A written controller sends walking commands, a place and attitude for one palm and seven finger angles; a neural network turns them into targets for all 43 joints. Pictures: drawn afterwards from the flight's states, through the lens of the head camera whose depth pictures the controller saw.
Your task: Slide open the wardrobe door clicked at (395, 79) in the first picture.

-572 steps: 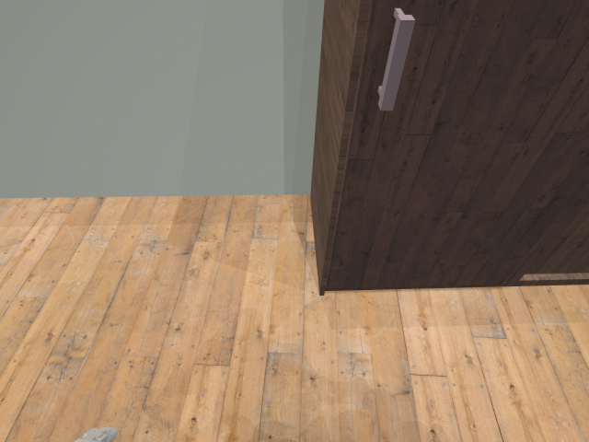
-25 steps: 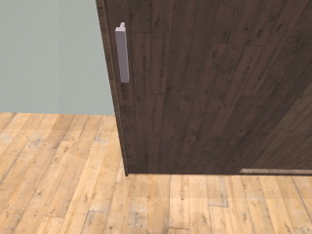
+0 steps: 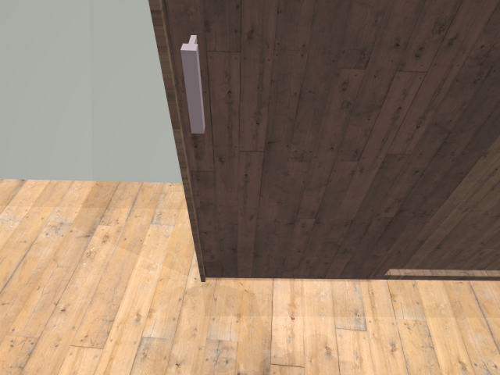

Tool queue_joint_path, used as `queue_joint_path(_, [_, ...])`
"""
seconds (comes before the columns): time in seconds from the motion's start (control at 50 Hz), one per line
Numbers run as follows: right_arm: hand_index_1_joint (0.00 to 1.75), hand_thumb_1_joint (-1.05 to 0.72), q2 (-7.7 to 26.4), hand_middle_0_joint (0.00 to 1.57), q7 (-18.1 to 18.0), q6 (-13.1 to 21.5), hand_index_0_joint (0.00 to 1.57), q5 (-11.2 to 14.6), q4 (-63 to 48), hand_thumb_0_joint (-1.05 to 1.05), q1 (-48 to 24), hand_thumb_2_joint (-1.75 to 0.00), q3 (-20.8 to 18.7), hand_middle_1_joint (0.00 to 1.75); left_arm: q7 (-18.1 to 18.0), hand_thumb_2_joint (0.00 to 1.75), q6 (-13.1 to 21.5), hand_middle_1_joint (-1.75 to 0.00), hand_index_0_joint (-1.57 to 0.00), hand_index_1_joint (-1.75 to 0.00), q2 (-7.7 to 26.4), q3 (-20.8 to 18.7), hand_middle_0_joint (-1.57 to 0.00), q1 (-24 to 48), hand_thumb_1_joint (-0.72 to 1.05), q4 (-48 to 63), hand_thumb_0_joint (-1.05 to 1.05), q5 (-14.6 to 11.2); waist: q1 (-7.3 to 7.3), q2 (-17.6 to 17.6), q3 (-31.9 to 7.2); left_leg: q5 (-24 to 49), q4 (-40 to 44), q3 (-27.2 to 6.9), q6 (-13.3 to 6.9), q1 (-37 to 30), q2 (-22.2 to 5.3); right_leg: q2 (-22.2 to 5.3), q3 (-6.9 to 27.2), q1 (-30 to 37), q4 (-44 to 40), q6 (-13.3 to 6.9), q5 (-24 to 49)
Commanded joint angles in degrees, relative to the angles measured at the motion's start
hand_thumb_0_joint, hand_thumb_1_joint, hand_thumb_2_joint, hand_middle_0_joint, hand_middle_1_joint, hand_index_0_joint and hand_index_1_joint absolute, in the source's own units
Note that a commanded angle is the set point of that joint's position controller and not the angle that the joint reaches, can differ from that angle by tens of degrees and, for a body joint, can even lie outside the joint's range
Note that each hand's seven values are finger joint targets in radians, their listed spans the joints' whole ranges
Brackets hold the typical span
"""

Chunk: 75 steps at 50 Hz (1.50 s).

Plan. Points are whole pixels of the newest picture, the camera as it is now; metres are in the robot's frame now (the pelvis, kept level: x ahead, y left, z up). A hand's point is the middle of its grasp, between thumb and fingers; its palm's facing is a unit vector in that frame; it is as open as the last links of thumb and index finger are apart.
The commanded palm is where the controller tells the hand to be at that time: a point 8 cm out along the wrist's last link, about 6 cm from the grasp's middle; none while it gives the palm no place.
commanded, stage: look again from close up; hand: left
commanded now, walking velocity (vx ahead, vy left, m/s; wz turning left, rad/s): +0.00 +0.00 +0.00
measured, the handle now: (195, 86) +0.58 +0.15 +0.17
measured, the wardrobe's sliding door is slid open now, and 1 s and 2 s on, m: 0.00 0.00 0.00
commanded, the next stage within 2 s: shuffle to correct the standing spot in 0.20 s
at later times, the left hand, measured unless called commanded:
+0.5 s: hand out of the picture +0.01 +0.16 -0.18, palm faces +0.05 -0.98 -0.16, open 7.3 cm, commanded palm none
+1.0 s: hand out of the picture +0.05 +0.13 -0.19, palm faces +0.13 -0.98 -0.14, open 7.3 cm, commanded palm none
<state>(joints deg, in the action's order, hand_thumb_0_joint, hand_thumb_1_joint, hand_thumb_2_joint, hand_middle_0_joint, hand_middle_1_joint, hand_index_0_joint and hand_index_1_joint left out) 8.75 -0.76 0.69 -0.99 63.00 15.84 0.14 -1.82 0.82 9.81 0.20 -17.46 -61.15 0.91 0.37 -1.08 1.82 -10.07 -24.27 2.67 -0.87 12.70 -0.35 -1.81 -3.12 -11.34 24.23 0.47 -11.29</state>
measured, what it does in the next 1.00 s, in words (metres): walks ahead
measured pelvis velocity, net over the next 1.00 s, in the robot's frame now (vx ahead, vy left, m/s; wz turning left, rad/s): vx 0.13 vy -0.01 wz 0.03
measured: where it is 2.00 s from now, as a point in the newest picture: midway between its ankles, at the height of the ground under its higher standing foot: outside the picture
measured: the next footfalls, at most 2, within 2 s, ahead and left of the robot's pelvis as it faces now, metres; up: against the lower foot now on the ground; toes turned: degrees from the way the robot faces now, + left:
left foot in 1.02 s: +0.16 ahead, +0.09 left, +0.00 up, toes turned +5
right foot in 1.28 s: +0.15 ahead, -0.13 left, +0.00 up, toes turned +1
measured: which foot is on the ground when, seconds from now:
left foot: down 0.00-0.82, up 0.84-1.00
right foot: down 0.00-1.00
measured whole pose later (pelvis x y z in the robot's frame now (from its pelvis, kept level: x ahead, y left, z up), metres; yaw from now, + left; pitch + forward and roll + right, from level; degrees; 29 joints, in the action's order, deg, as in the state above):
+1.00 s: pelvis +0.13 -0.01 -0.01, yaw +2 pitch +0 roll +0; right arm 7.9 -1.8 -0.4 -1.0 64.1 14.9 -1.0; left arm -3.0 2.6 5.4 -0.8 -24.5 -62.4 1.6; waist 2.3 -1.8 4.4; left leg -15.9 -38.9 6.4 -0.6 21.8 -2.1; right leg -2.2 -7.3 -3.7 29.3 -0.1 -24.9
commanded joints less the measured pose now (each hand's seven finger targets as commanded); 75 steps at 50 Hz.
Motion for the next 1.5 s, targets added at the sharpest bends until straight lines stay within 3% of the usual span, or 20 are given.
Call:
queue_joint_path(0.0, [0.30,-0.90,7.4,0.20,-0.3,1.0,0.20,0.3,-1.8,0.00,1.8,-0.90,-1.2,0.30,-0.3,0.90,0.7,-0.30,-0.20,-0.30,6.0,-1.2,-0.20,-3.0,0.90,1.6,0.00,0.1,-0.09,1.8,1.9,-4.1,7.2,-6.2,-0.4,2.0,-5.7,-4.5,5.3,-0.6,-5.0,-2.0,-1.4])
queue_joint_path(0.28, [0.30,-0.90,7.6,0.20,-0.4,1.1,0.20,0.4,-1.3,0.00,0.8,-0.90,-1.0,0.30,-0.3,0.90,1.0,-0.30,-0.20,-0.30,6.6,-1.0,-0.20,-3.2,0.90,1.0,0.00,0.0,-0.05,0.9,1.5,0.1,6.1,-5.0,-0.2,-0.4,-5.6,-4.8,6.0,-0.4,-6.1,-2.1,0.6])
queue_joint_path(0.4, [0.30,-0.90,5.1,0.20,-0.1,-0.1,0.20,-0.3,-0.9,0.00,3.4,-0.90,-0.8,0.30,0.2,0.90,0.0,-0.30,-0.20,-0.30,5.3,-1.6,-0.20,-5.6,0.90,0.8,0.00,0.4,0.25,0.0,5.6,-17.2,4.6,-5.3,-0.7,5.6,-3.9,-4.8,5.8,-3.4,-5.9,-2.5,-18.9])
queue_joint_path(0.52, [0.30,-0.90,3.7,0.20,0.0,0.3,0.20,-0.5,-1.6,0.00,6.3,-0.90,-1.0,0.30,0.6,0.90,0.2,-0.30,-0.20,-0.30,4.7,-2.4,-0.20,-7.5,0.90,1.4,0.00,0.3,-0.08,-0.2,7.7,-17.6,0.8,-4.8,-1.6,7.4,-3.0,-5.5,6.3,-5.7,-4.5,-4.2,-23.0])
queue_joint_path(0.68, [0.30,-0.90,6.0,0.20,-1.0,2.0,0.20,-0.1,0.1,0.00,12.3,-0.90,-2.1,0.30,1.0,0.90,1.6,-0.30,-0.20,-0.30,0.2,-2.0,-0.20,-7.1,0.90,2.1,0.00,0.7,-1.38,11.4,5.0,-1.7,5.8,-16.9,-8.5,-4.3,-13.3,0.3,-3.7,-12.1,11.7,-2.2,-11.0])
queue_joint_path(0.72, [0.30,-0.90,5.6,0.20,-1.2,1.9,0.20,-0.1,0.3,0.00,11.8,-0.90,-2.0,0.30,1.1,0.90,2.0,-0.30,-0.20,-0.30,-0.2,-2.2,-0.20,-7.9,0.90,1.5,0.00,0.4,-0.61,9.5,3.9,7.2,2.3,-14.0,-8.3,-4.7,-13.0,0.0,-3.9,-8.6,7.2,-2.3,-10.9])
queue_joint_path(0.76, [0.30,-0.90,3.7,0.20,-1.2,2.4,0.20,0.2,-0.9,0.00,8.7,-0.90,-1.8,0.30,0.8,0.90,2.3,-0.30,-0.20,-0.30,1.3,-3.1,-0.20,-13.5,0.90,-0.7,0.00,0.5,2.30,1.2,1.8,9.9,-7.8,-5.2,-4.6,6.6,-7.7,-4.0,0.8,7.4,1.6,-4.2,0.4])
queue_joint_path(0.8, [0.30,-0.90,0.8,0.20,-0.4,2.7,0.20,0.1,-5.1,0.00,0.5,-0.90,-1.5,0.30,-0.1,0.90,2.8,-0.30,-0.20,-0.30,6.1,-4.6,-0.20,-23.2,0.90,-4.1,0.00,0.5,6.26,-17.2,2.4,-18.7,-27.3,5.0,-0.8,25.8,-0.7,-18.3,17.2,20.7,-4.9,-10.8,24.0])
queue_joint_path(0.82, [0.30,-0.90,0.9,0.20,-0.3,2.4,0.20,0.0,-6.1,0.00,-3.2,-0.90,-1.8,0.30,-0.6,0.90,2.8,-0.30,-0.20,-0.30,4.6,-4.0,-0.20,-24.2,0.90,-4.7,0.00,0.9,6.80,-11.1,3.6,-22.8,-33.3,2.3,-0.5,29.6,-2.2,-20.7,18.4,21.3,-4.0,-13.8,32.6])
queue_joint_path(0.86, [0.30,-0.90,-1.3,0.20,-0.1,2.2,0.20,0.5,-5.9,0.00,-5.3,-0.90,-1.5,0.30,-1.5,0.90,2.2,-0.30,-0.20,-0.30,3.1,-3.5,-0.20,-20.7,0.90,-3.6,0.00,1.4,5.47,-3.4,4.4,-22.6,-30.8,0.7,-0.2,29.8,-3.8,-18.6,11.6,21.0,-0.5,-13.1,41.4])
queue_joint_path(0.9, [0.30,-0.90,-2.5,0.20,0.0,1.3,0.20,0.8,-4.9,0.00,-4.0,-0.90,-1.0,0.30,-1.6,0.90,1.8,-0.30,-0.20,-0.30,2.5,-2.5,-0.20,-15.4,0.90,-2.1,0.00,1.3,2.50,-5.4,3.6,-16.4,-20.9,2.3,0.3,18.7,-2.7,-14.5,6.1,12.1,-0.2,-9.9,42.1])
queue_joint_path(0.96, [0.30,-0.90,-1.2,0.20,-0.6,0.6,0.20,0.7,0.1,0.00,6.0,-0.90,-0.8,0.30,-1.6,0.90,1.2,-0.30,-0.20,-0.30,2.4,-1.8,-0.20,-7.9,0.90,-0.3,0.00,0.2,-3.48,-7.7,1.3,10.3,-4.0,4.3,0.1,-5.6,-1.2,-7.3,-1.7,-1.9,5.6,-4.2,32.0])
queue_joint_path(1.0, [0.30,-0.90,5.4,0.20,-1.2,0.8,0.20,0.3,0.1,0.00,9.5,-0.90,-2.3,0.30,-2.0,0.90,0.4,-0.30,-0.20,-0.30,0.8,-1.9,-0.20,-10.9,0.90,0.4,0.00,-0.2,-2.88,2.6,-3.6,41.2,-5.3,-5.1,-5.7,-13.2,-12.6,-3.6,-2.8,-5.6,11.1,0.0,9.8])
queue_joint_path(1.04, [0.30,-0.90,8.5,0.20,-2.1,0.9,0.20,0.8,-0.8,0.00,6.0,-0.90,-2.5,0.30,-1.9,0.90,-0.4,-0.30,-0.20,-0.30,1.6,-2.3,-0.20,-10.5,0.90,0.8,0.00,-0.2,-1.23,15.5,-1.9,54.9,0.0,-11.5,-11.6,-8.3,-19.1,-1.5,-0.8,-4.5,20.1,0.5,-19.3])
queue_joint_path(1.14, [0.30,-0.90,7.8,0.20,-2.4,-0.1,0.20,0.2,-4.1,0.00,-1.0,-0.90,-3.5,0.30,-1.3,0.90,-1.7,-0.30,-0.20,-0.30,0.0,-2.4,-0.20,-8.9,0.90,0.8,0.00,0.1,0.20,8.3,-5.3,44.8,-0.1,-8.4,-11.5,-9.7,-17.8,-2.0,0.9,-6.8,17.7,0.2,-18.5])
queue_joint_path(1.22, [0.30,-0.90,7.8,0.20,-1.5,-1.2,0.20,0.2,-6.8,0.00,-5.2,-0.90,-4.5,0.30,-0.8,0.90,-1.8,-0.30,-0.20,-0.30,0.4,-3.1,-0.20,-9.5,0.90,2.4,0.00,0.8,2.10,5.5,-5.2,18.3,-1.6,-4.0,-6.7,1.7,-13.9,-1.7,-0.1,0.9,6.5,0.4,-3.4])
queue_joint_path(1.28, [0.30,-0.90,1.9,0.20,0.0,-2.4,0.20,0.5,-7.9,0.00,-5.0,-0.90,-3.4,0.30,-0.6,0.90,-0.6,-0.30,-0.20,-0.30,6.7,-3.1,-0.20,-2.5,0.90,5.4,0.00,0.9,0.04,-12.5,0.9,-12.0,-10.1,2.5,1.1,5.1,-1.8,-14.4,14.0,-8.3,-9.1,-5.6,-4.5])
queue_joint_path(1.3, [0.30,-0.90,1.8,0.20,0.2,-2.8,0.20,0.1,-7.8,0.00,-5.8,-0.90,-3.4,0.30,-0.6,0.90,-0.5,-0.30,-0.20,-0.30,7.1,-3.2,-0.20,-0.5,0.90,6.3,0.00,0.9,0.74,-12.7,3.1,-14.1,-14.3,1.0,1.0,4.7,-2.2,-15.6,15.1,-12.1,-12.2,-7.2,-9.0])
queue_joint_path(1.42, [0.30,-0.90,2.6,0.20,-0.1,-0.8,0.20,0.1,-5.2,0.00,-2.1,-0.90,-2.0,0.30,-0.3,0.90,0.8,-0.30,-0.20,-0.30,7.0,-3.0,-0.20,-0.5,0.90,4.8,0.00,0.2,0.59,-5.6,-1.2,-5.6,-4.7,0.2,1.9,3.6,-2.4,-12.3,8.5,2.9,-2.5,-7.0,20.2])
queue_joint_path(1.48, [0.30,-0.90,4.3,0.20,-0.8,-0.3,0.20,0.0,-4.4,0.00,-0.8,-0.90,-2.0,0.30,-0.7,0.90,0.6,-0.30,-0.20,-0.30,6.4,-3.3,-0.20,-1.3,0.90,4.4,0.00,0.0,1.08,-1.5,-2.5,11.2,-1.7,-0.8,1.3,-2.0,-5.7,-9.6,5.3,2.8,1.6,-4.2,26.6])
